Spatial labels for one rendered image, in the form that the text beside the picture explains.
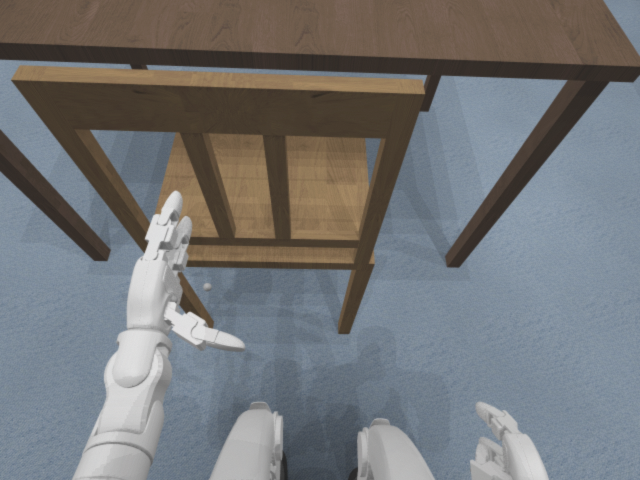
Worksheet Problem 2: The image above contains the left robot forearm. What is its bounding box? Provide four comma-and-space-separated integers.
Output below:
72, 328, 172, 480

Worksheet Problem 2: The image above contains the table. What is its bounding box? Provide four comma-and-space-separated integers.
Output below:
0, 0, 640, 268

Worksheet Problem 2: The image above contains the right robot hand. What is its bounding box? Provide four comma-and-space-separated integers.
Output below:
470, 402, 549, 480

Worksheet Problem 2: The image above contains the robot thigh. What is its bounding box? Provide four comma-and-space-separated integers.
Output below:
209, 409, 283, 480
357, 425, 435, 480

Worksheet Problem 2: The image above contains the left robot hand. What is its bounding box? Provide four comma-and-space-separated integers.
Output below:
127, 191, 245, 352

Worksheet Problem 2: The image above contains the chair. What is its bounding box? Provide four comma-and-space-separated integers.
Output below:
11, 65, 425, 334

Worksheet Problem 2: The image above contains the robot right thigh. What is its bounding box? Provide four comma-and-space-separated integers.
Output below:
357, 425, 435, 480

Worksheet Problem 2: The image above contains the robot left thigh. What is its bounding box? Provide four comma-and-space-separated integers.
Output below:
209, 409, 283, 480

